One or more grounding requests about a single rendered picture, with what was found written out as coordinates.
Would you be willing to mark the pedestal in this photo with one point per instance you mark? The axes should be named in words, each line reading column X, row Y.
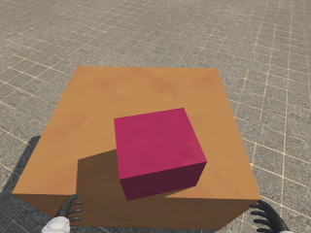
column 77, row 151

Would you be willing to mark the robot left forearm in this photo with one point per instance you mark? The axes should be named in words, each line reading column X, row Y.
column 59, row 224

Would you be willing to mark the left robot hand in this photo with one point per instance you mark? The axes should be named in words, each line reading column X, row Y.
column 65, row 210

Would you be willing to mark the carton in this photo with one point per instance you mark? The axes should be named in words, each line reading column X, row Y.
column 157, row 153

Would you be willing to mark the right robot hand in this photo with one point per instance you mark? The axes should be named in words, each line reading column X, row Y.
column 272, row 220

